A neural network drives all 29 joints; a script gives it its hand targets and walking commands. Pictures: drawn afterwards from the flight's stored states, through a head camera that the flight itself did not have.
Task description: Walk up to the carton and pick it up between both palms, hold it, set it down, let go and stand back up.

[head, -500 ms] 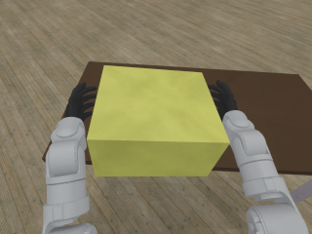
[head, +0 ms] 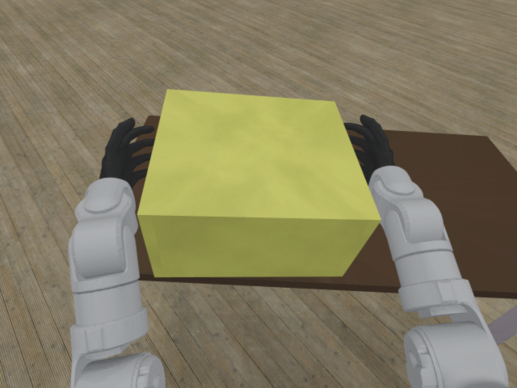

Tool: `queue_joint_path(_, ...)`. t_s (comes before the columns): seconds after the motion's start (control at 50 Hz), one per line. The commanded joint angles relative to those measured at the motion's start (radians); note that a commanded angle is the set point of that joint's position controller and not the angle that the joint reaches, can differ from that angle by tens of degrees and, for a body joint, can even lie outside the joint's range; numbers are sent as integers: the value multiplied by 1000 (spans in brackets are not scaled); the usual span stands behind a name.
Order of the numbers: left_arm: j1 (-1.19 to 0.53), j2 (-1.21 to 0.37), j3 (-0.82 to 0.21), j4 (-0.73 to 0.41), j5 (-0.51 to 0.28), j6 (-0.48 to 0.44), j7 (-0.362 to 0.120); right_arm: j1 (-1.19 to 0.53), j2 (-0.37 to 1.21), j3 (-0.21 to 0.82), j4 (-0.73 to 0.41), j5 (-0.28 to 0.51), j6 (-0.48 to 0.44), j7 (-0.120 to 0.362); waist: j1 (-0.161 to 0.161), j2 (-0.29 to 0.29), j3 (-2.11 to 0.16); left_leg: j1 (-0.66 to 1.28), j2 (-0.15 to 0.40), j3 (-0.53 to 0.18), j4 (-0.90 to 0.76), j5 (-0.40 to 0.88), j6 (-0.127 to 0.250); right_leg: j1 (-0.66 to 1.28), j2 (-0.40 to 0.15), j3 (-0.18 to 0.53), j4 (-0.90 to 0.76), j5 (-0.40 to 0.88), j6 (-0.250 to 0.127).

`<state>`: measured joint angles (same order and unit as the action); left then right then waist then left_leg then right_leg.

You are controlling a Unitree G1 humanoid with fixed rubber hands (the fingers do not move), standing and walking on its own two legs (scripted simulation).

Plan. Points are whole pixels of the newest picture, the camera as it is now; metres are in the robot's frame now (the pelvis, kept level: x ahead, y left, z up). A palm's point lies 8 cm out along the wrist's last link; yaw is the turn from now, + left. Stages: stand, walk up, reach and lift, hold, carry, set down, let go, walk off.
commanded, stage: set down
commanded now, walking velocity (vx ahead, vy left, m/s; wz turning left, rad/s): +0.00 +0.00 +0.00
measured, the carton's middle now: (253, 181) +0.37 +0.03 +0.15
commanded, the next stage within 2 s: none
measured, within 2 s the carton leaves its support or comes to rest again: neither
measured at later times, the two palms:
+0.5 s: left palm (135, 201) +0.34 +0.20 +0.12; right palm (364, 197) +0.38 -0.16 +0.11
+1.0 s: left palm (135, 204) +0.36 +0.21 +0.10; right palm (352, 194) +0.40 -0.15 +0.10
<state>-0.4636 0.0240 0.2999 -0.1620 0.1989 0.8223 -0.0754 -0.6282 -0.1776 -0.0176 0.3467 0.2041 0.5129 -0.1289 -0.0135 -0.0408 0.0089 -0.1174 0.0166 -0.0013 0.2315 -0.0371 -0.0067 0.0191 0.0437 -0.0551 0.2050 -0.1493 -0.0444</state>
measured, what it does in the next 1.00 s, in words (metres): stands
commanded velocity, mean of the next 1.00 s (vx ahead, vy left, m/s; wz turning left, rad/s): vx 0.00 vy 0.00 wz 0.00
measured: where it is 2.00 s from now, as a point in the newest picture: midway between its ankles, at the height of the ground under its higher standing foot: outside the picture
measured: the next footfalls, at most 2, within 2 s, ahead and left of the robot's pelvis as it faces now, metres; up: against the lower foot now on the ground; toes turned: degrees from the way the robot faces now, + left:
none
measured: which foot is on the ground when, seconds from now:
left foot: down 0.00-1.00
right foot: down 0.00-1.00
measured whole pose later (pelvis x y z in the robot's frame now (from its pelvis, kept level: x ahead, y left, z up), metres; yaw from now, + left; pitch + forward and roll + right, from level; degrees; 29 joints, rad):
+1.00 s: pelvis +0.03 -0.01 +0.00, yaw +1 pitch -2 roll +0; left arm -0.40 0.04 0.27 0.28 0.16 0.25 -0.07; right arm -0.52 -0.10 -0.07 0.69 0.04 0.01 -0.12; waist 0.06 -0.08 0.02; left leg -0.12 0.01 -0.01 0.21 -0.06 -0.02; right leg 0.02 0.04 -0.07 0.19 -0.18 -0.05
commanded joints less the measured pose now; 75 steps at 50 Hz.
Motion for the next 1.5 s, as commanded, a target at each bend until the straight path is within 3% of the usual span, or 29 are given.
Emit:
queue_joint_path(0.0,-587,-313,-447,-199,-113,-131,-132,-639,423,262,-347,57,-166,114,14,82,-482,349,-47,36,63,152,-15,-21,10,-14,0,338,84)
queue_joint_path(0.04,-550,-294,-420,-170,-91,-156,-123,-609,380,259,-286,47,-200,115,22,105,-463,368,-42,40,52,173,-27,-31,10,-14,-6,328,84)
queue_joint_path(0.06,-465,-228,-339,119,-81,-159,-143,-552,338,186,-215,-15,-154,115,-40,26,-290,328,-36,22,44,43,-14,-118,-37,-13,-67,194,86)
queue_joint_path(0.08,-486,-243,-317,73,-90,-189,-154,-520,339,180,-192,-24,-156,118,-16,28,-246,245,-39,41,10,-43,-10,-113,-35,-12,-64,56,83)
queue_joint_path(0.12,-481,-242,-319,43,-61,-232,-151,-498,348,154,-166,-65,-214,138,6,64,-237,221,-34,57,-15,-84,-12,-90,-22,-27,-60,-35,71)
queue_joint_path(0.2,-454,-247,-358,40,-54,-334,-126,-498,346,173,-170,-113,-342,156,25,69,-290,305,-24,51,3,32,-28,-64,-2,-39,-50,75,69)
queue_joint_path(0.34,-476,-276,-476,14,-120,-461,-54,-510,392,255,-187,-110,-496,164,39,63,-419,380,-14,47,29,178,-23,-66,5,-24,-42,187,82)
queue_joint_path(0.46,-455,-296,-490,27,-127,-504,-36,-489,428,301,-174,-93,-529,156,54,87,-495,367,-26,38,48,272,-11,-19,-9,-4,-20,328,99)
queue_joint_path(0.66,-391,-272,-379,140,-75,-518,-68,-424,434,288,-59,-93,-537,135,60,35,-409,231,-42,30,10,253,1,104,-32,12,26,496,131)
queue_joint_path(0.86,-472,-291,-387,215,-84,-612,-54,-461,441,256,-5,-137,-591,138,58,56,-454,281,-34,27,29,304,-25,39,-9,-7,3,439,118)
queue_joint_path(1.04,-540,-302,-329,337,-63,-673,-41,-497,473,190,115,-198,-618,158,81,55,-476,227,-30,35,8,242,-8,30,-19,-3,-9,365,114)
queue_joint_path(1.2,-591,-304,-255,435,-30,-722,-41,-529,498,119,209,-258,-645,171,93,48,-503,161,-33,38,-15,224,7,81,-27,1,8,406,119)
queue_joint_path(1.48,-658,-347,-212,590,-11,-864,-27,-553,542,29,325,-346,-703,180,89,63,-616,195,-34,19,7,342,-9,16,-12,-19,-7,458,106)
